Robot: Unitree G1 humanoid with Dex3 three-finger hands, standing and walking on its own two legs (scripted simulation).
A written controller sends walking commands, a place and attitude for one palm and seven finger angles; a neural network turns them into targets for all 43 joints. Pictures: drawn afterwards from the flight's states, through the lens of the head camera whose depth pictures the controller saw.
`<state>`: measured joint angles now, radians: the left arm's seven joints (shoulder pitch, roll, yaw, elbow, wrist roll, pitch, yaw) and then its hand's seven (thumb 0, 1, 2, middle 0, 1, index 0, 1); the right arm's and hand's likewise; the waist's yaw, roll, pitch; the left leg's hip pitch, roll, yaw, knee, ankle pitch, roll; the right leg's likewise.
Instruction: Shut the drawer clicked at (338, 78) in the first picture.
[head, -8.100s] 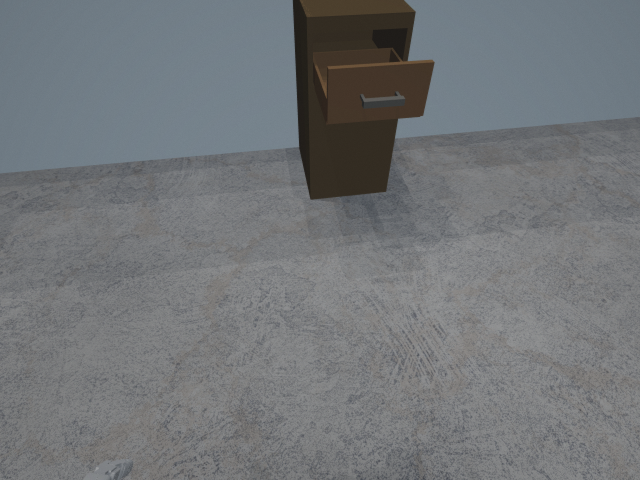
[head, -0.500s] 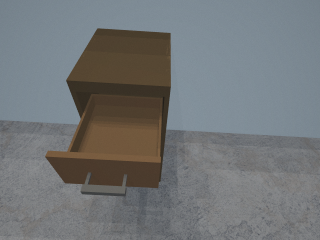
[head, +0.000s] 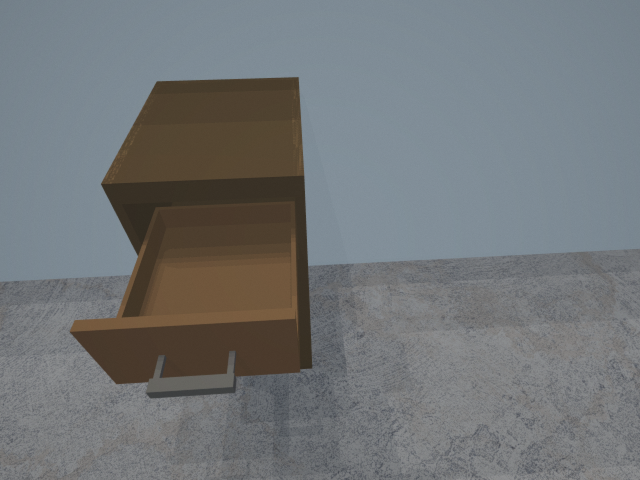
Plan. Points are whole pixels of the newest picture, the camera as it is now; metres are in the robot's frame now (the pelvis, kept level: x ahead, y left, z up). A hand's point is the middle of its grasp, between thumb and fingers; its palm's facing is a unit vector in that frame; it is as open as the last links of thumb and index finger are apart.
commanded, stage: come to a stop and stand still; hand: left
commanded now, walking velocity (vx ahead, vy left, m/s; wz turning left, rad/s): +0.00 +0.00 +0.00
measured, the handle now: (194, 372) +0.31 +0.22 -0.11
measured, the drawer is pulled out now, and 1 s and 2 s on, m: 0.28 0.28 0.28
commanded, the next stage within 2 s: look again from close up in 0.16 s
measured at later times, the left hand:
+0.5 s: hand out of the picture +0.00 +0.18 -0.19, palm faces +0.04 -0.99 -0.13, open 7.4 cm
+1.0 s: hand (118, 471) +0.15 +0.26 -0.06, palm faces +0.24 -0.96 -0.18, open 7.1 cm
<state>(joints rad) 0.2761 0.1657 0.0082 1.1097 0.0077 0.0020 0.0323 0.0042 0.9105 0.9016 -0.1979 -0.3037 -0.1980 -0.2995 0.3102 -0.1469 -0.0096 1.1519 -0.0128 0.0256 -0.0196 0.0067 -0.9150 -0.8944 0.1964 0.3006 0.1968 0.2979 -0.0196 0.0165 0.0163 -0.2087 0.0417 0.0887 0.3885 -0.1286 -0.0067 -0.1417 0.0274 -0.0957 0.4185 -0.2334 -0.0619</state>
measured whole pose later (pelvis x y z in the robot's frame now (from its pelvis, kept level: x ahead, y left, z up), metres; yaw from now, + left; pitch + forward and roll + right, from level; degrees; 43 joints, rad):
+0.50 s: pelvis +0.00 +0.04 -0.01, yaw +0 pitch -2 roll -1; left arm 0.35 0.11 -0.01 1.07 0.02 -0.01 0.05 0.01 0.91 0.90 -0.20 -0.30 -0.20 -0.30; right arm 0.33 -0.12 0.00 1.08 -0.02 0.01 -0.02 0.02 -0.93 -0.89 0.20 0.30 0.20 0.30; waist -0.01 -0.01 0.00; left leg -0.30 0.00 0.04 0.56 -0.23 0.04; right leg -0.20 0.00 -0.09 0.51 -0.28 -0.02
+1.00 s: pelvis +0.00 +0.08 -0.01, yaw +1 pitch +0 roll +1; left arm 0.53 0.19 -0.02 0.11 -0.12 -0.02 0.16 0.02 0.94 0.90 -0.23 -0.34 -0.23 -0.34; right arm 0.35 -0.22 0.02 0.82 0.04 -0.25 -0.04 0.02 -0.92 -0.89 0.20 0.30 0.20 0.30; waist -0.02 -0.01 -0.03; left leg -0.33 -0.10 0.08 0.52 -0.20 0.08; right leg -0.32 -0.04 -0.05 0.64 -0.37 -0.02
